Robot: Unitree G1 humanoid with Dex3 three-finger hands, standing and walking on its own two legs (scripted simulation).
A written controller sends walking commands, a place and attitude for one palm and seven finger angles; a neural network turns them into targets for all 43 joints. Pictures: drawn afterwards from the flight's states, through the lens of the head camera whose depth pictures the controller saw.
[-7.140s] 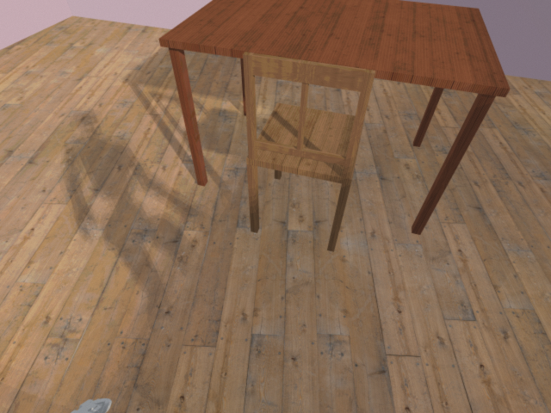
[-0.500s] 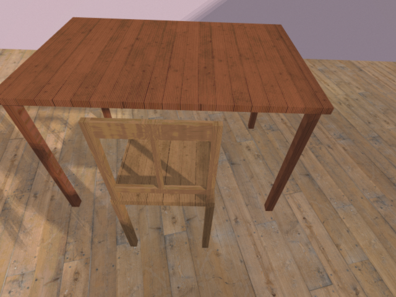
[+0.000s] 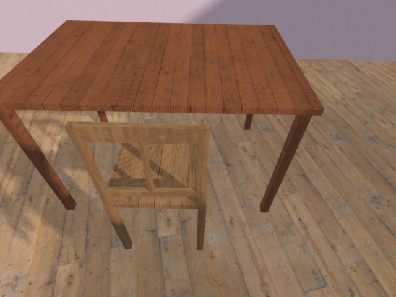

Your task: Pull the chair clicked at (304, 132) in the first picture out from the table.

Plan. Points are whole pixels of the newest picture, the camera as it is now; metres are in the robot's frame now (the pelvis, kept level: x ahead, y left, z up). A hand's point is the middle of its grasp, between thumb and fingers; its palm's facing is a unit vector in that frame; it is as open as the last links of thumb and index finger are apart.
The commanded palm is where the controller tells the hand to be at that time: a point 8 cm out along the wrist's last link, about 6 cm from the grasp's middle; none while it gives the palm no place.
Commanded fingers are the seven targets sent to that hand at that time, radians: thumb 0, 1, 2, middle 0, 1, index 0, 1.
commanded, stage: look again from close up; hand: left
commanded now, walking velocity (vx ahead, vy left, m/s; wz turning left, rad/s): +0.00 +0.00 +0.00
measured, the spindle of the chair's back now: (147, 168) +0.52 +0.19 -0.12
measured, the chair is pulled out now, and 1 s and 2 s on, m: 0.00 0.00 0.00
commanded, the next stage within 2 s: none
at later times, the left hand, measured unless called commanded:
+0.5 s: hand out of the picture -0.03 +0.12 -0.18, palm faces +0.06 -0.99 -0.15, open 7.4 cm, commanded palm none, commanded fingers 0.00 0.90 0.90 -0.20 -0.30 -0.20 -0.30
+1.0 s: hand out of the picture -0.02 +0.13 -0.18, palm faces +0.07 -0.99 -0.15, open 7.4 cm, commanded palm none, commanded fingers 0.00 0.90 0.90 -0.20 -0.30 -0.20 -0.30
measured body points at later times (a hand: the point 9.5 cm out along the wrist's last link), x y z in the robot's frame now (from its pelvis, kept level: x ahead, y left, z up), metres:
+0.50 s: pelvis +0.01 -0.02 +0.00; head +0.01 -0.01 +0.45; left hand -0.03 +0.18 -0.16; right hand -0.02 -0.22 -0.16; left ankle +0.01 +0.04 -0.74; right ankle +0.00 -0.12 -0.74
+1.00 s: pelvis +0.02 -0.01 +0.00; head +0.02 -0.01 +0.45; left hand -0.03 +0.18 -0.16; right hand -0.01 -0.22 -0.16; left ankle +0.01 +0.04 -0.74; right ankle +0.00 -0.12 -0.74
